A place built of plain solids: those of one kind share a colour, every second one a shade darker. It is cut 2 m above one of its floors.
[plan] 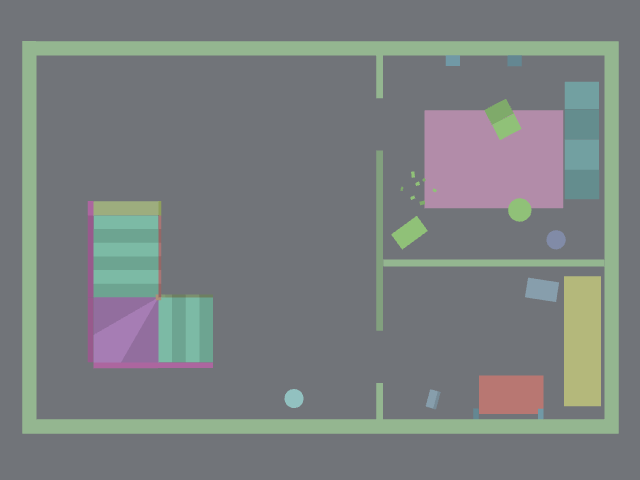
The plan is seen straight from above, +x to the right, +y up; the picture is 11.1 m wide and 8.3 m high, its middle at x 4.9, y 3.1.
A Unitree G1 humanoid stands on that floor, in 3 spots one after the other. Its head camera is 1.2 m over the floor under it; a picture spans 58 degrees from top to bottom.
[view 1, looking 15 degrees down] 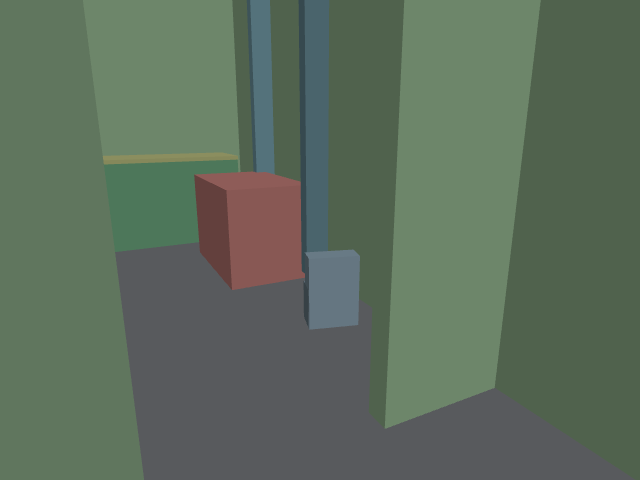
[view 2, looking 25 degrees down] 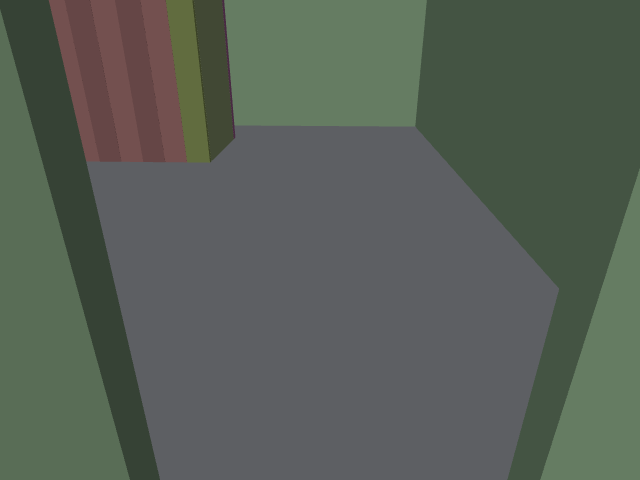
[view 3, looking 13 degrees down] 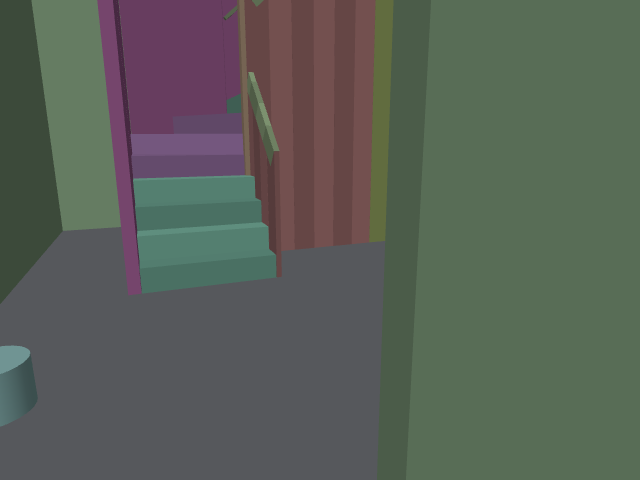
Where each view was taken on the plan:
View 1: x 4.65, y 1.55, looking -27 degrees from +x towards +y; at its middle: curtains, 3.37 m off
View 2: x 6.63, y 5.10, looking -178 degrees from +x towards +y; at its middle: ground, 2.84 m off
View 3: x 6.63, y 1.08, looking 158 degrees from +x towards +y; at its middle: guard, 4.96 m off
